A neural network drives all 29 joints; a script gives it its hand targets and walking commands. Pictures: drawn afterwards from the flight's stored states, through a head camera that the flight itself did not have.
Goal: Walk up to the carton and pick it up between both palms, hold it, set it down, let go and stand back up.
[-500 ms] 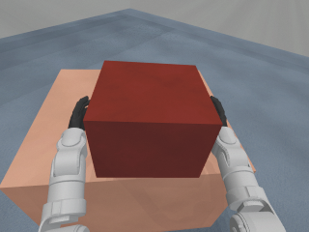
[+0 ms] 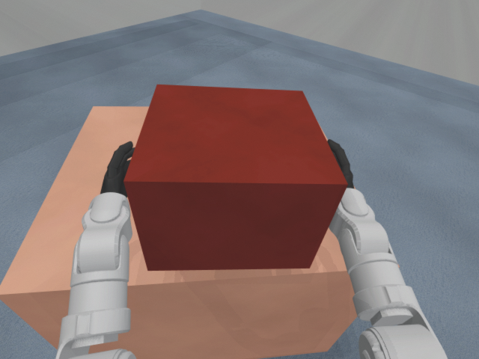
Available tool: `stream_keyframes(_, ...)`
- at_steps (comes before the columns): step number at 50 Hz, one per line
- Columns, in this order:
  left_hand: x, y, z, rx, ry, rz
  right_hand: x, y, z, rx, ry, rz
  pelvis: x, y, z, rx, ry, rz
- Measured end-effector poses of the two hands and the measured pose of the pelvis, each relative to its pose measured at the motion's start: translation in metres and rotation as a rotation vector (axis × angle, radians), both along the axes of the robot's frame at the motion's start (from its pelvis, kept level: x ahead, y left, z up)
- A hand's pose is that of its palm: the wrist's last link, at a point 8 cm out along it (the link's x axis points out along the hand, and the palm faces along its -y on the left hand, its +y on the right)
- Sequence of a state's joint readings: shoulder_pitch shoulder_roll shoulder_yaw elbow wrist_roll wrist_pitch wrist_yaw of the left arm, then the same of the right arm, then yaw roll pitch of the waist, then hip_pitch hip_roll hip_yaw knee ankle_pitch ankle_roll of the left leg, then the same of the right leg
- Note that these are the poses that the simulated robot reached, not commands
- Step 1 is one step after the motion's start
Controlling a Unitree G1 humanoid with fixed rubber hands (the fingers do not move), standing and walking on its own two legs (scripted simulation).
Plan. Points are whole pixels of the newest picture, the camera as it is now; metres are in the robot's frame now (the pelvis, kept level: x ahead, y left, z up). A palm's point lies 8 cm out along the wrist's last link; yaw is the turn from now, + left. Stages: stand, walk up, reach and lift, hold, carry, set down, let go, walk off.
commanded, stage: reach and lift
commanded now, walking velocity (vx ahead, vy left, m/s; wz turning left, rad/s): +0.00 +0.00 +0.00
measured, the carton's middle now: (231, 173) +0.40 -0.02 +0.13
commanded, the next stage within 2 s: hold in 0.02 s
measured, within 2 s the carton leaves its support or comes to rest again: neither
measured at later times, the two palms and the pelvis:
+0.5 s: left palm (107, 190) +0.34 +0.17 +0.16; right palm (340, 179) +0.35 -0.19 +0.17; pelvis -0.01 +0.00 +0.00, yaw +0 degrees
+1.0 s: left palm (103, 187) +0.34 +0.18 +0.17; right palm (338, 175) +0.35 -0.18 +0.17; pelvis -0.01 +0.00 +0.00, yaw +0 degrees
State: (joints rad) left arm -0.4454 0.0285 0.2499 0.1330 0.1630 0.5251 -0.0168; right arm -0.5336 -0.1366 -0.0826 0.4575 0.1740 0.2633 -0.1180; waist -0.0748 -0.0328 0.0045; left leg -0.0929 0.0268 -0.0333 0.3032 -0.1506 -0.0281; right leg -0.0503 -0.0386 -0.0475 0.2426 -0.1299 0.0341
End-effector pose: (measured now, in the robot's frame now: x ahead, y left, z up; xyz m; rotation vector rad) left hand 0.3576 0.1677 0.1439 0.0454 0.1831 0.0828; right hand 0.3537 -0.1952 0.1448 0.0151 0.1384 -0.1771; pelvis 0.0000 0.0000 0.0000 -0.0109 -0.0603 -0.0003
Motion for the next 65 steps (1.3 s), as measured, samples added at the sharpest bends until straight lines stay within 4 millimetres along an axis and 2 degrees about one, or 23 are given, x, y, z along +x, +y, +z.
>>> stream_keyframes(13,-0.008,0.002,0.009,-0.012,-0.009,0.018,-0.002,0.002,0.012,0.003,-0.009,0.014,0.002,-0.002,0.000,-0.002,-0.023,0.001)
stream_keyframes(33,-0.019,0.008,0.025,-0.025,-0.010,0.033,-0.008,0.008,0.028,0.004,-0.011,0.025,-0.011,-0.004,0.000,0.002,-0.041,0.002)
stream_keyframes(46,-0.017,0.010,0.026,-0.027,-0.001,0.035,-0.005,0.010,0.029,-0.001,-0.001,0.028,-0.012,-0.003,0.000,0.003,-0.034,0.002)
stream_keyframes(65,-0.010,0.008,0.020,-0.018,-0.003,0.034,0.003,0.008,0.025,0.002,-0.004,0.030,0.001,-0.003,0.000,0.000,-0.026,0.003)
